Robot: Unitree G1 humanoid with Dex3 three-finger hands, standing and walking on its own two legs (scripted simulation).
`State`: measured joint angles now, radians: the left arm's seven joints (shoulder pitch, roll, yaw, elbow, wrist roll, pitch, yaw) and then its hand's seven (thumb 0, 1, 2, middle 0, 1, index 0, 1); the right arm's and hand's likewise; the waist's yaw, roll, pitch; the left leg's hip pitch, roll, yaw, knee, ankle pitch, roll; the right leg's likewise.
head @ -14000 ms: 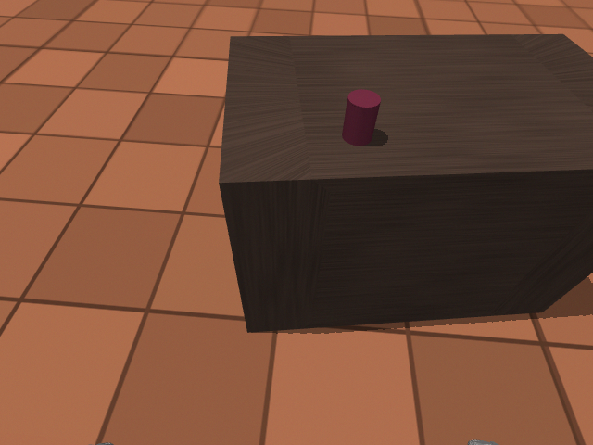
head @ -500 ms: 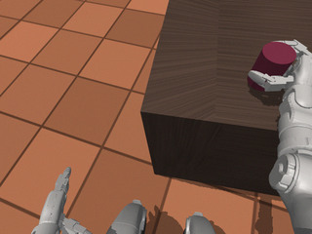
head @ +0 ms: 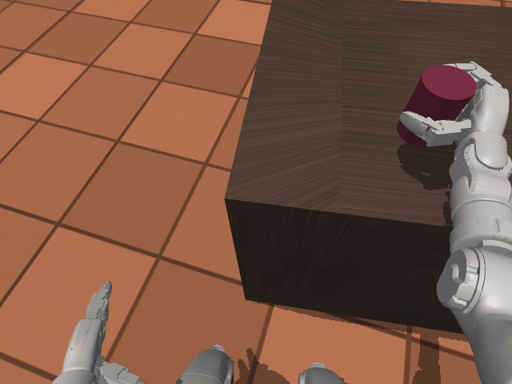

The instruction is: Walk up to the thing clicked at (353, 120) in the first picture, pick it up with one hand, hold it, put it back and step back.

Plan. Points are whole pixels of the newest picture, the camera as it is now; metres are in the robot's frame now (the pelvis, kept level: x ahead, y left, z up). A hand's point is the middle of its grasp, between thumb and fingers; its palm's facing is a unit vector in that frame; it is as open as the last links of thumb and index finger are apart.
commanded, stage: settle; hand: right
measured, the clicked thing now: (432, 108) +0.50 -0.20 +0.13
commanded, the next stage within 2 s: lift in 0.40 s
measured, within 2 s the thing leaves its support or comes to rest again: neither
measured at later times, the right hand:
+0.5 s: hand (441, 89) +0.51 -0.21 +0.16, palm faces +0.19 +0.98 +0.01, open 10.2 cm
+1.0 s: hand (461, 75) +0.47 -0.19 +0.21, palm faces +0.18 +0.98 -0.01, open 10.2 cm
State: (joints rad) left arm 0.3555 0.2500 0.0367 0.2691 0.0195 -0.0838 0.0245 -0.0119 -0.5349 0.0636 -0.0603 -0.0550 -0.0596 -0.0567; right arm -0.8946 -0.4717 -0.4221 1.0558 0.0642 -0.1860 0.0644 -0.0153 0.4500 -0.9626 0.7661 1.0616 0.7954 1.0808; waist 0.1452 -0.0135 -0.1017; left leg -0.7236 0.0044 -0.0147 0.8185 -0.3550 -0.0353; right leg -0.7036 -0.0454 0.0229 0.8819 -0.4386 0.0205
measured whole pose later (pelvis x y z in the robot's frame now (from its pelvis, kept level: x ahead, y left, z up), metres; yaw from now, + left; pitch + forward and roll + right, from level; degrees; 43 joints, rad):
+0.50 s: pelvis +0.01 +0.00 +0.01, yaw +0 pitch +13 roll +1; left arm 0.33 0.25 0.04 0.34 0.01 -0.07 0.01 -0.01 -0.55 0.07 -0.05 -0.05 -0.05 -0.06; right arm -0.92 -0.46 -0.40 1.05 0.07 -0.14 0.07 -0.01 0.47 -1.02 0.73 1.13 0.76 1.15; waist 0.13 -0.01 -0.10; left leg -0.64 0.01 -0.02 0.74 -0.34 -0.03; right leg -0.61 -0.04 0.02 0.80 -0.41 0.02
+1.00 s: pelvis +0.02 +0.00 +0.02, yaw -1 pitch +8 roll +1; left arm 0.36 0.24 0.07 0.39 -0.01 -0.07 0.03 -0.01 -0.53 0.06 -0.05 -0.05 -0.05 -0.05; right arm -0.74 -0.34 -0.33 0.68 0.13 0.04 0.05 -0.01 0.51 -1.05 0.75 1.12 0.78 1.14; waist 0.05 -0.05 -0.11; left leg -0.49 0.02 -0.02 0.68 -0.33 -0.03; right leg -0.45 -0.03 0.01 0.71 -0.39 0.02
